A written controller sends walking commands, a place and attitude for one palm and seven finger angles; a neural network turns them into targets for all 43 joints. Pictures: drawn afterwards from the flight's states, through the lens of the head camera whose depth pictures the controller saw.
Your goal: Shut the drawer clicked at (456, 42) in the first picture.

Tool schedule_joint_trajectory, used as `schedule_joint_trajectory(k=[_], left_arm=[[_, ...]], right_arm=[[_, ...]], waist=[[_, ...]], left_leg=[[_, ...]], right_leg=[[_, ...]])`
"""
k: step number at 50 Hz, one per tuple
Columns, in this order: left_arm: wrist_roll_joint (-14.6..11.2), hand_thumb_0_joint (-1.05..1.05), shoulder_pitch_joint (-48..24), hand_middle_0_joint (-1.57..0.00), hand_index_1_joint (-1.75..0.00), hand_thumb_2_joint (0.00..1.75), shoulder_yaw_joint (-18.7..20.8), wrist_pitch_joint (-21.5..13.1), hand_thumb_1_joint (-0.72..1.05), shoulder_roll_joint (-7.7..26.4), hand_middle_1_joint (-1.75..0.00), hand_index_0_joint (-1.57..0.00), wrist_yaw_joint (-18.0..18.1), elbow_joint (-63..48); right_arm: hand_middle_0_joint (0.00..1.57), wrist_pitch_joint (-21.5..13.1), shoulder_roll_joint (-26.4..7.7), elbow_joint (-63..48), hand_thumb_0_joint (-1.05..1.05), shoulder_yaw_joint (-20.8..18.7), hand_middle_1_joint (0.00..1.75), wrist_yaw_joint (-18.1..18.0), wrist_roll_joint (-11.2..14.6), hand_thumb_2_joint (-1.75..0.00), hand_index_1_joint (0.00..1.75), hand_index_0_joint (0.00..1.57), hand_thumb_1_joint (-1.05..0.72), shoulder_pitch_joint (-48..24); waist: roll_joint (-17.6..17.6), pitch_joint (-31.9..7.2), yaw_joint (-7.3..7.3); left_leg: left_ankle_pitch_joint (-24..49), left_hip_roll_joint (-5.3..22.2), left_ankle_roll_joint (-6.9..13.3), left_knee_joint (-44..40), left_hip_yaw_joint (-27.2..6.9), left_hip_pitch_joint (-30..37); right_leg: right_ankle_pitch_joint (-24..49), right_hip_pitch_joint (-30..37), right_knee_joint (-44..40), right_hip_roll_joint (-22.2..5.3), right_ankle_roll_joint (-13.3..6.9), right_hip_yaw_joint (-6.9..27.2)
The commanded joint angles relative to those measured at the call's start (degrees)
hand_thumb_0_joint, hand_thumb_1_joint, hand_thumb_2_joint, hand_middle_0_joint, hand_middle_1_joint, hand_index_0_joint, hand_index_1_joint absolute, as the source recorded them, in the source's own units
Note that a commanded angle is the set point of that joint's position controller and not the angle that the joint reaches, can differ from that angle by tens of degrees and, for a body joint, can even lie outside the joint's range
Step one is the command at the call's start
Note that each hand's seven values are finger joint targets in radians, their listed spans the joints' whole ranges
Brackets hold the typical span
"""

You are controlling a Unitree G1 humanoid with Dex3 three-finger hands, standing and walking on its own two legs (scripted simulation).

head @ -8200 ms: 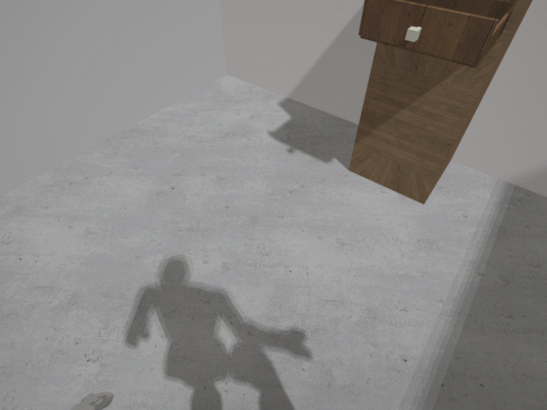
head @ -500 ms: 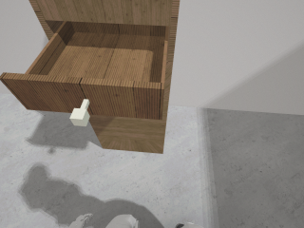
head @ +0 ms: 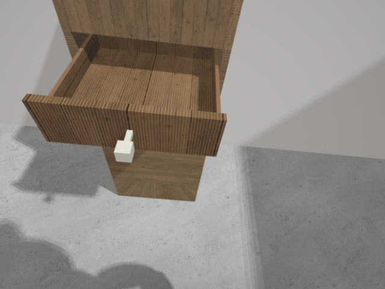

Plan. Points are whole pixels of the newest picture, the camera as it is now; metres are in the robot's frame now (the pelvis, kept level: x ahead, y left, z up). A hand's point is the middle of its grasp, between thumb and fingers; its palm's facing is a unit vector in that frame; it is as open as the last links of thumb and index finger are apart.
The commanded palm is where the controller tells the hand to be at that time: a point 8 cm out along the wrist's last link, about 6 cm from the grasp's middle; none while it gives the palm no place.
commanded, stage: come to a stop and stand still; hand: left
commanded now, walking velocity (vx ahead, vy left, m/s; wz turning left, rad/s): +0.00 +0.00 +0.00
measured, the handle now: (126, 144) +0.37 +0.16 +0.09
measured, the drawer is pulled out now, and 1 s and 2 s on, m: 0.26 0.26 0.26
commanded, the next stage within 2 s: look again from close up in 0.64 s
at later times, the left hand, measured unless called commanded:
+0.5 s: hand out of the picture +0.02 +0.10 -0.18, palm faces +0.05 -0.97 -0.22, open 7.2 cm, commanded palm none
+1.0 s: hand out of the picture -0.02 +0.12 -0.19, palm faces +0.06 -0.98 -0.19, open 7.4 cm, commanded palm none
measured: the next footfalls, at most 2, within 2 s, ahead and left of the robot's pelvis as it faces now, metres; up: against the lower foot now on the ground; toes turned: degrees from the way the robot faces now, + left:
right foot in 0.18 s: +0.01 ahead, -0.16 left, +0.00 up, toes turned -3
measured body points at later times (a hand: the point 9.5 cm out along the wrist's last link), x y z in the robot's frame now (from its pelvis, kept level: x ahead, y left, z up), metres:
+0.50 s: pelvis +0.00 -0.07 -0.01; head +0.01 -0.08 +0.44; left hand +0.02 +0.16 -0.17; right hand -0.01 -0.28 -0.18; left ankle -0.01 +0.08 -0.75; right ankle -0.03 -0.16 -0.75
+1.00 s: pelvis +0.00 -0.04 -0.02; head +0.00 -0.05 +0.43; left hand -0.02 +0.17 -0.17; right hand +0.02 -0.27 -0.17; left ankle -0.02 +0.06 -0.75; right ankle -0.03 -0.16 -0.75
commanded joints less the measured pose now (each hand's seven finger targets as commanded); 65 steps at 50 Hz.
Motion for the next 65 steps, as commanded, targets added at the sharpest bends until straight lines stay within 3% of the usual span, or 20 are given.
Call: schedule_joint_trajectory(k=[1,3,6,8,9,10,11,13,22,30,36,37,38,39,40,43,46,51,56,65], left_arm=[[-0.4,0.0,-1.8,-0.2,-0.3,0.9,-0.9,-1.5,0.9,-0.4,-0.3,-0.2,-0.1,-3.8],[-0.7,0.0,-2.4,-0.2,-0.3,0.9,-1.1,-1.8,0.9,-1.0,-0.3,-0.2,0.1,-3.3],[-0.9,0.0,0.5,-0.2,-0.3,0.9,-1.0,-2.4,0.9,-1.0,-0.3,-0.2,0.5,-1.3],[-0.7,0.0,2.9,-0.2,-0.3,0.9,-0.9,-3.4,0.9,0.6,-0.3,-0.2,1.2,0.3],[-0.8,0.0,2.8,-0.2,-0.3,0.9,-1.0,-3.9,0.9,2.4,-0.3,-0.2,1.6,0.8],[-1.0,0.0,1.3,-0.2,-0.3,0.9,-1.1,-4.0,0.9,4.2,-0.3,-0.2,1.7,0.6],[-0.9,0.0,0.4,-0.2,-0.3,0.9,-1.3,-4.0,0.9,4.2,-0.3,-0.2,1.7,0.3],[-1.0,0.0,0.2,-0.2,-0.3,0.9,-1.6,-4.8,0.9,2.4,-0.3,-0.2,1.8,0.9],[-1.1,0.0,2.0,-0.2,-0.3,0.9,-1.9,-4.7,0.9,1.4,-0.3,-0.2,1.9,1.3],[-0.8,0.0,3.8,-0.2,-0.3,0.9,-2.0,-4.9,0.9,1.3,-0.3,-0.2,1.9,2.1],[-0.8,0.0,5.3,-0.2,-0.3,0.9,-2.1,-5.0,0.9,0.5,-0.3,-0.2,1.8,3.0],[0.2,0.0,10.4,-0.2,-0.3,0.9,-1.7,-7.1,0.9,3.2,-0.3,-0.2,4.1,4.8],[0.3,0.0,9.3,-0.2,-0.3,0.9,-1.4,-7.7,0.9,5.3,-0.3,-0.2,3.8,2.3],[0.3,0.0,7.4,-0.2,-0.3,0.9,-1.8,-7.6,0.9,3.7,-0.3,-0.2,3.4,1.4],[0.1,0.0,5.5,-0.2,-0.3,0.9,-1.5,-7.5,0.9,4.2,-0.3,-0.2,3.3,1.1],[-0.4,0.0,3.8,-0.2,-0.3,0.9,-2.3,-6.9,0.9,1.5,-0.3,-0.2,2.8,-0.2],[-0.5,0.0,4.5,-0.2,-0.3,0.9,-2.7,-5.8,0.9,-0.3,-0.3,-0.2,2.5,-0.1],[-0.4,0.0,4.4,-0.2,-0.3,0.9,-2.9,-4.9,0.9,0.6,-0.3,-0.2,2.0,0.2],[-0.5,0.0,3.1,-0.2,-0.3,0.9,-2.9,-4.5,0.9,1.7,-0.3,-0.2,1.7,-0.2],[-0.6,0.0,2.3,-0.2,-0.3,0.9,-2.8,-4.7,0.9,2.6,-0.3,-0.2,1.6,0.1]], right_arm=[[0.2,-0.2,-10.0,0.8,0.0,-1.9,0.3,-0.3,0.1,-0.9,0.3,0.2,-0.9,4.7],[0.2,0.2,-10.1,1.5,0.0,-2.2,0.3,0.0,0.1,-0.9,0.3,0.2,-0.9,3.9],[0.2,0.5,-9.5,2.5,0.0,-2.3,0.3,0.4,0.5,-0.9,0.3,0.2,-0.9,2.4],[0.2,0.6,-6.4,3.2,0.0,-2.0,0.3,0.8,1.0,-0.9,0.3,0.2,-0.9,3.0],[0.2,0.7,-3.9,3.0,0.0,-1.4,0.3,1.0,1.3,-0.9,0.3,0.2,-0.9,3.1],[0.2,1.2,-2.6,3.0,0.0,-0.9,0.3,1.3,1.2,-0.9,0.3,0.2,-0.9,3.3],[0.2,1.3,-2.0,3.5,0.0,-0.8,0.3,1.5,0.9,-0.9,0.3,0.2,-0.9,4.1],[0.2,1.6,-2.9,4.6,0.0,-0.9,0.3,1.4,0.5,-0.9,0.3,0.2,-0.9,3.5],[0.2,1.6,-4.4,5.6,0.0,-1.0,0.3,1.2,1.0,-0.9,0.3,0.2,-0.9,1.0],[0.2,2.0,-5.2,5.0,0.0,-1.1,0.3,1.1,1.2,-0.9,0.3,0.2,-0.9,-1.6],[0.2,1.7,-5.5,4.7,0.0,-0.9,0.3,1.0,1.2,-0.9,0.3,0.2,-0.9,-2.5],[0.2,0.0,-7.3,-0.1,0.0,-1.1,0.3,1.8,1.6,-0.9,0.3,0.2,-0.9,-9.4],[0.2,0.7,-4.3,-2.5,0.0,-1.0,0.3,2.0,1.6,-0.9,0.3,0.2,-0.9,-5.5],[0.2,0.6,-4.6,-2.4,0.0,-1.3,0.3,2.0,1.4,-0.9,0.3,0.2,-0.9,-4.9],[0.2,0.6,-3.5,-2.1,0.0,-1.1,0.3,2.2,1.6,-0.9,0.3,0.2,-0.9,-3.8],[0.2,-0.2,-5.5,-1.7,0.0,-1.1,0.3,2.2,1.3,-0.9,0.3,0.2,-0.9,-0.1],[0.2,-1.0,-7.7,-1.3,0.0,-0.8,0.3,1.8,0.7,-0.9,0.3,0.2,-0.9,0.0],[0.2,-0.9,-8.6,-1.8,0.0,-0.3,0.3,1.7,0.9,-0.9,0.3,0.2,-0.9,-1.4],[0.2,-1.0,-9.3,-1.2,0.0,-0.1,0.3,1.8,0.8,-0.9,0.3,0.2,-0.9,-1.1],[0.2,-1.2,-8.8,0.7,0.0,0.2,0.3,1.7,1.0,-0.9,0.3,0.2,-0.9,-0.5]], waist=[[12.0,-2.3,-0.48],[13.0,-1.9,-0.68],[11.5,-2.3,1.38],[5.3,-2.0,2.14],[-0.7,-0.8,1.64],[-4.1,1.2,0.79],[-2.6,1.9,0.23],[-9.3,2.2,0.34],[1.9,3.0,0.94],[0.4,3.0,0.96],[2.6,2.7,1.22],[-0.7,4.8,4.2],[-1.7,0.5,0.88],[3.8,-1.1,0.4],[3.8,-4.2,0.04],[-0.2,-4.1,-0.91],[8.4,0.0,0.9],[3.6,4.5,1.87],[5.0,4.4,2.14],[2.8,1.2,2.07]], left_leg=[[25.4,14.9,5.0,-3.2,-11.1,5.7],[19.7,14.4,5.2,-3.2,-11.8,2.8],[11.6,12.6,3.2,-1.3,-11.3,-1.6],[1.8,8.2,-1.0,3.1,-8.0,-8.0],[-4.7,4.7,-3.1,5.5,-4.3,-10.4],[-8.6,2.9,-4.0,6.1,-2.6,-9.7],[-6.6,2.9,-3.9,6.2,-2.5,-6.2],[-2.4,3.4,-4.2,7.2,-1.9,-4.0],[5.9,5.5,-4.2,3.1,-2.9,0.0],[4.6,5.6,-4.1,2.6,-2.8,2.7],[5.4,5.8,-4.0,1.9,-3.2,3.2],[-2.0,4.6,-5.4,17.8,-0.5,-6.9],[-10.8,2.8,-3.5,20.5,-4.6,-8.6],[-10.6,3.0,-3.0,20.3,-4.2,-7.7],[-9.0,3.2,-3.3,16.7,-2.9,-5.9],[0.3,3.7,-2.6,7.9,-4.7,0.3],[10.0,7.1,-0.5,5.4,-8.5,-2.9],[2.9,6.5,0.1,1.5,-9.5,-6.2],[-1.3,6.4,0.3,-1.8,-10.3,-6.5],[5.4,5.7,0.0,-0.1,-8.2,-2.7]], right_leg=[[-1.6,0.0,-9.4,-1.3,-0.5,-1.3],[-2.8,4.5,-14.9,-0.8,-0.9,-2.6],[4.7,12.7,-26.1,-0.2,-1.4,-3.8],[11.9,20.8,-34.1,-3.8,-2.4,0.8],[13.4,20.5,-35.9,-9.5,-4.8,6.7],[11.4,16.1,-38.1,-13.1,-7.1,8.4],[8.9,11.8,-38.4,-13.6,-7.8,7.9],[17.8,11.6,-37.8,-9.9,-7.6,6.2],[22.2,13.1,-35.1,-5.7,-4.7,2.7],[19.7,12.1,-37.2,-5.3,-4.3,3.2],[18.3,12.1,-37.3,-5.0,-4.5,3.1],[51.7,13.3,-35.8,-10.3,0.6,9.1],[53.7,16.9,-34.0,-12.6,-1.6,8.9],[50.2,17.2,-33.0,-11.8,-5.7,7.0],[44.7,18.2,-32.3,-11.1,-8.5,5.3],[20.3,12.2,-30.2,-6.1,-7.1,2.6],[10.2,11.4,-28.1,-2.6,-5.6,0.4],[6.1,11.0,-29.2,-2.6,-5.0,0.5],[5.8,11.5,-28.9,-2.8,-4.7,0.1],[9.9,13.0,-29.8,-3.9,-4.5,0.7]])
